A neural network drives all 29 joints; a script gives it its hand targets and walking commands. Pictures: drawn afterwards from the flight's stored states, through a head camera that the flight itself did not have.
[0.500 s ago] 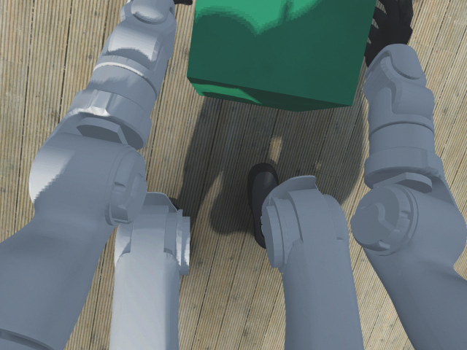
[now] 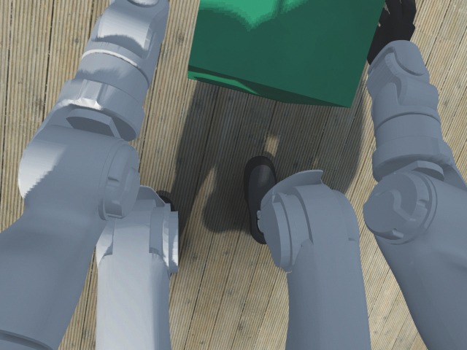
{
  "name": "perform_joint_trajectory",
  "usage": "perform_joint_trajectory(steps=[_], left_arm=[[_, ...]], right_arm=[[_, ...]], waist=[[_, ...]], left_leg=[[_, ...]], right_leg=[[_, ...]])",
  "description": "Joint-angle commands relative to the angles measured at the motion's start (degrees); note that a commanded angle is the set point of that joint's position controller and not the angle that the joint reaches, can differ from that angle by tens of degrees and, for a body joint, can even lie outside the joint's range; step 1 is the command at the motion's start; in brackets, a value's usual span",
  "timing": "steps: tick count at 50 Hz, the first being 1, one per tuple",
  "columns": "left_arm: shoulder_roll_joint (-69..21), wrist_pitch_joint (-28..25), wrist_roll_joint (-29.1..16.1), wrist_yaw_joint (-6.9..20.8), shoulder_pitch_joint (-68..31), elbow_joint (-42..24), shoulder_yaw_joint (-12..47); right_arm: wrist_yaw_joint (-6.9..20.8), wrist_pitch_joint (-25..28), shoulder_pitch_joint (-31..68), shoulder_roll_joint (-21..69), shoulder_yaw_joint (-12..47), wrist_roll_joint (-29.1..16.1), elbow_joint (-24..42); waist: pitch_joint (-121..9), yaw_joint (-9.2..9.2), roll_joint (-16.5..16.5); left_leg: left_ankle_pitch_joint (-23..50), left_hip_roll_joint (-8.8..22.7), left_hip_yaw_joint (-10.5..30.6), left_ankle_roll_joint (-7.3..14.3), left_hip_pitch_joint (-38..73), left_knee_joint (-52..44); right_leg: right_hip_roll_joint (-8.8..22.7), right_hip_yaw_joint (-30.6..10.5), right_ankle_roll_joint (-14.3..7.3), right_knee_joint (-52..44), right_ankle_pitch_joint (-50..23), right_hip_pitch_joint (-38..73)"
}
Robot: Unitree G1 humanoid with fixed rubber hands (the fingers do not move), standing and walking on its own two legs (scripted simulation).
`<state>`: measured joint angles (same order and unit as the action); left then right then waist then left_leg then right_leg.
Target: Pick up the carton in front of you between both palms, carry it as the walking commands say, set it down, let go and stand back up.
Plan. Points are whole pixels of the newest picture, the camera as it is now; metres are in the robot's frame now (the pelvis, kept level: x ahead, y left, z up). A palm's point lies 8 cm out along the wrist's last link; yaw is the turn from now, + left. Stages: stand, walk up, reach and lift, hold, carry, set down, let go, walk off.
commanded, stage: set down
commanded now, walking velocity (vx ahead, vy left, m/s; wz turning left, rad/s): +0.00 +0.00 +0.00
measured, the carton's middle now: (267, 24) +0.53 -0.12 -0.26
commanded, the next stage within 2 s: let go in 1.26 s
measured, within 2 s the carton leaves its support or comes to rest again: neither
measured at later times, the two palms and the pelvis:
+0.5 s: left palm out of the picture +0.59 +0.06 -0.09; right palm (461, 30) +0.48 -0.30 -0.09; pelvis -0.01 -0.01 +0.03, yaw -1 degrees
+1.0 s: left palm out of the picture +0.60 +0.07 +0.06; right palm out of the picture +0.48 -0.31 +0.06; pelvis +0.01 -0.01 +0.15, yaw +1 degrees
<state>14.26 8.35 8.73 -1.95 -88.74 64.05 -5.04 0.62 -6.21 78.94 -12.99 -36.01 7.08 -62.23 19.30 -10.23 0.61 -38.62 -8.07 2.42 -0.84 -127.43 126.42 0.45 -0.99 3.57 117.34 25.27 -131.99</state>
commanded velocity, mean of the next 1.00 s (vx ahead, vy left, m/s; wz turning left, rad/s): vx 0.00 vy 0.00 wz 0.00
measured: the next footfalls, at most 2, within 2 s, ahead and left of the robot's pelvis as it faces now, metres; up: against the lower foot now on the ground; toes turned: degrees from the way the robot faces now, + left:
none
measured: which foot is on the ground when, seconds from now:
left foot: down 0.00-1.00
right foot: down 0.00-1.00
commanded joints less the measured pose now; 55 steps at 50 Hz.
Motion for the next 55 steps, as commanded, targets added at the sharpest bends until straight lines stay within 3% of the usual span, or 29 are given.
perform_joint_trajectory(steps=[1, 5, 6, 8, 10, 11, 16, 17, 18, 19, 20, 24, 25, 26, 28, 29, 30, 32, 34, 40, 43, 45, 47, 48, 49, 50, 51, 54, 55], left_arm=[[9.9, -1.8, -4.9, -3.1, -17.3, -6.6, 4.8], [10.2, -1.5, -13.2, -3.0, -20.9, -5.3, 11.4], [9.4, -1.6, -15.7, -2.5, -23.1, -7.5, 14.2], [8.6, -1.4, -17.8, -1.7, -23.5, -8.0, 15.6], [10.3, -1.3, -18.4, -1.3, -23.2, -7.9, 14.5], [9.6, -1.0, -18.7, -1.3, -22.7, -9.1, 14.9], [16.6, 0.2, -16.8, -2.8, -20.4, -13.6, 10.6], [16.4, 1.0, -16.7, -3.0, -18.6, -10.5, 10.1], [16.6, 1.5, -15.5, -3.2, -19.0, -12.2, 9.1], [16.8, 2.0, -15.2, -3.2, -17.9, -12.2, 7.9], [17.7, 2.3, -14.3, -3.2, -19.5, -13.0, 6.6], [19.0, 3.8, -13.1, -2.0, -18.8, -6.0, 3.7], [18.7, 3.9, -12.8, -1.9, -19.1, -6.9, 3.6], [16.8, 3.8, -13.9, -1.4, -17.6, -5.5, 3.5], [15.6, 3.7, -12.8, -0.4, -16.0, -4.2, 3.5], [16.7, 3.5, -12.2, 0.0, -14.5, -2.2, 2.2], [16.6, 3.4, -11.2, 0.0, -14.6, -3.1, 1.7], [16.4, 3.4, -10.5, 0.3, -13.3, -2.0, 1.1], [15.6, 3.2, -9.4, 0.5, -11.2, -4.4, 0.1], [14.6, 4.9, -8.7, 0.2, -13.5, -12.1, 0.9], [14.6, 6.4, -9.5, 0.2, -13.6, -17.0, 2.7], [13.6, 7.4, -9.7, 0.2, -10.9, -16.1, 2.7], [13.9, 7.7, -8.7, 0.5, -9.6, -14.4, 0.1], [14.0, 7.7, -7.9, 0.7, -9.5, -15.4, -0.2], [13.1, 7.5, -7.4, 1.0, -7.8, -15.1, -0.3], [13.0, 7.4, -7.3, 1.2, -7.2, -15.9, -0.5], [12.9, 7.2, -6.3, 1.2, -6.9, -14.9, -1.1], [13.7, 6.7, -6.0, 1.7, -6.4, -16.6, -2.9], [12.8, 6.6, -5.6, 1.8, -6.0, -15.7, -3.2]], right_arm=[[-3.6, 5.2, 7.3, -9.5, -1.1, -2.9, 1.4], [-4.5, 7.2, 11.5, -13.4, 6.2, -11.2, 0.6], [-4.3, 7.5, 10.5, -12.7, 7.4, -12.4, -0.2], [-4.5, 7.7, 10.9, -14.3, 8.0, -13.4, -0.1], [-4.5, 7.2, 10.8, -13.6, 10.4, -14.6, 1.9], [-4.7, 7.2, 12.7, -15.4, 10.3, -15.2, 4.5], [-6.5, 4.5, 9.6, -14.4, 14.4, -19.1, 13.8], [-7.1, 3.2, 8.8, -14.1, 15.4, -19.1, 13.2], [-7.6, 2.4, 8.9, -13.3, 15.3, -18.9, 14.9], [-8.0, 1.5, 7.4, -13.3, 14.9, -17.6, 16.3], [-8.3, 0.8, 8.0, -10.6, 16.2, -18.0, 16.8], [-9.1, -1.9, 9.6, -9.1, 15.6, -16.2, 17.8], [-9.0, -2.4, 8.4, -8.0, 16.2, -16.2, 16.9], [-9.0, -2.5, 7.5, -7.0, 16.1, -15.2, 16.7], [-8.9, -2.9, 6.6, -5.4, 15.0, -14.1, 16.8], [-8.8, -2.8, 5.3, -5.0, 14.8, -13.1, 18.0], [-8.6, -2.6, 5.8, -5.7, 13.7, -12.6, 18.2], [-8.4, -2.3, 3.2, -6.0, 13.1, -11.3, 18.7], [-8.0, -2.4, 1.8, -5.3, 12.7, -11.1, 21.4], [-7.0, -4.6, -0.7, -5.9, 13.3, -12.6, 25.5], [-6.7, -6.0, -2.4, -7.4, 11.7, -12.5, 28.9], [-6.5, -6.7, -3.8, -7.2, 12.2, -13.1, 29.9], [-5.9, -7.2, -4.7, -5.4, 12.7, -12.7, 28.6], [-5.8, -7.2, -4.8, -6.3, 12.0, -12.1, 28.6], [-5.5, -7.1, -5.5, -6.2, 11.7, -12.2, 29.1], [-5.5, -6.8, -5.1, -6.4, 11.1, -11.6, 30.9], [-5.1, -6.7, -6.1, -4.7, 12.1, -11.6, 29.4], [-4.7, -6.2, -7.4, -5.8, 10.6, -10.0, 29.5], [-4.9, -6.2, -6.7, -4.3, 11.2, -10.4, 31.3]], waist=[[-53.8, -4.32, -12.6], [-58.8, -6.16, -15.9], [-58.7, -9.37, -15.5], [-61.3, -10.79, -17.4], [-62.9, -9.46, -14.8], [-66.5, -9.13, -16.5], [-86.0, -6.52, -10.4], [-85.0, -6.01, -9.9], [-83.3, -4.85, -10.9], [-83.1, -6.40, -10.2], [-79.8, -4.69, -9.7], [-72.0, -4.38, -8.1], [-74.8, -3.47, -7.5], [-71.6, -4.98, -5.9], [-71.1, -3.62, -6.6], [-72.0, -4.55, -4.7], [-73.3, -3.82, -5.6], [-74.0, -5.67, -4.6], [-75.6, -4.47, -6.4], [-80.8, -4.41, -11.0], [-89.5, -6.73, -12.7], [-91.7, -6.27, -13.2], [-85.5, -5.11, -10.7], [-83.8, -5.90, -11.8], [-84.0, -4.70, -13.2], [-84.2, -6.02, -13.3], [-84.2, -4.71, -12.1], [-83.9, -5.63, -10.4], [-83.7, -4.58, -10.1]], left_leg=[[19.6, 4.5, 1.2, -1.1, 22.8, -14.3], [18.6, 5.2, 1.8, -1.5, 27.4, -12.6], [19.6, 5.7, 2.8, -1.2, 26.9, -12.7], [20.9, 5.8, 2.1, -1.9, 28.9, -12.3], [18.3, 5.5, 0.6, -1.8, 27.3, -11.7], [19.6, 5.7, 0.2, -1.9, 27.9, -11.4], [16.1, 3.9, -4.8, -1.2, 26.9, -12.7], [13.4, 3.8, -5.6, -1.0, 26.4, -13.5], [11.8, 3.5, -5.6, -0.6, 25.1, -15.0], [10.3, 3.3, -6.0, -0.4, 25.1, -15.1], [7.7, 3.1, -6.0, 0.0, 23.2, -17.1], [1.4, 3.1, -5.6, 1.1, 20.9, -21.5], [1.3, 3.0, -5.9, 0.9, 22.9, -22.5], [2.0, 2.6, -5.7, 1.1, 20.3, -22.8], [3.2, 2.6, -5.7, 1.2, 19.1, -25.2], [4.1, 2.3, -5.7, 1.5, 19.9, -25.2], [5.1, 2.3, -5.9, 1.1, 20.5, -25.9], [6.9, 2.1, -5.6, 0.9, 20.5, -27.3], [9.3, 1.5, -6.1, 0.8, 22.1, -29.1], [11.4, 1.0, -6.5, 0.2, 30.6, -35.5], [15.5, 1.0, -5.7, -0.2, 39.9, -38.2], [16.9, 0.8, -5.8, -0.4, 43.9, -40.1], [15.3, 0.5, -6.0, -0.2, 40.9, -42.4], [14.3, 1.1, -5.6, -0.2, 40.3, -44.0], [15.7, 0.9, -5.6, -0.5, 42.8, -45.5], [17.0, 1.1, -5.2, -0.5, 43.9, -46.0], [18.5, 1.2, -5.0, -0.5, 43.5, -47.1], [19.8, 1.3, -4.2, -0.5, 44.8, -50.4], [20.1, 1.0, -4.8, -0.5, 46.2, -51.3]], right_leg=[[-0.7, 5.7, 0.2, -1.4, -17.9, 29.1], [0.4, 4.9, -1.4, -1.8, -18.9, 31.0], [0.6, 5.9, -1.2, -1.6, -20.6, 30.2], [1.0, 5.9, -1.9, -2.4, -22.0, 30.8], [1.2, 5.5, -1.9, -2.9, -22.6, 34.9], [1.2, 5.1, -2.1, -2.7, -24.8, 37.2], [-0.4, 5.0, -1.3, -5.0, -31.7, 59.9], [-0.7, 4.9, -1.3, -6.0, -30.0, 62.7], [-1.2, 5.2, -1.4, -6.5, -28.4, 60.7], [-1.8, 4.8, -1.4, -8.7, -25.7, 61.8], [-1.9, 5.2, -1.4, -9.8, -22.5, 59.9], [-1.9, 5.5, -1.0, -14.8, -11.5, 55.1], [-2.1, 6.0, -0.8, -15.0, -10.9, 55.7], [-1.9, 5.7, -1.0, -16.8, -10.4, 54.7], [-2.0, 5.4, -0.5, -17.8, -13.2, 54.7], [-2.3, 5.6, -0.2, -18.8, -14.0, 55.8], [-2.2, 5.9, -0.1, -18.7, -15.5, 55.8], [-2.4, 6.1, 0.2, -20.2, -18.1, 56.4], [-2.6, 6.4, 0.2, -21.6, -21.2, 57.8], [-2.8, 7.1, 0.0, -27.3, -22.2, 58.8], [-3.1, 8.4, -0.4, -29.5, -26.2, 61.5], [-3.4, 8.9, -0.5, -31.4, -27.3, 63.9], [-3.2, 8.3, -0.1, -34.3, -25.6, 64.2], [-3.1, 8.0, -0.5, -35.3, -25.0, 63.9], [-3.1, 8.4, -0.1, -36.2, -24.7, 62.6], [-2.9, 8.1, -0.3, -37.6, -26.5, 64.4], [-3.1, 7.3, -0.1, -37.9, -28.8, 65.1], [-3.0, 7.4, 0.0, -40.6, -29.8, 68.4], [-3.3, 7.0, 0.1, -42.5, -29.6, 70.1]])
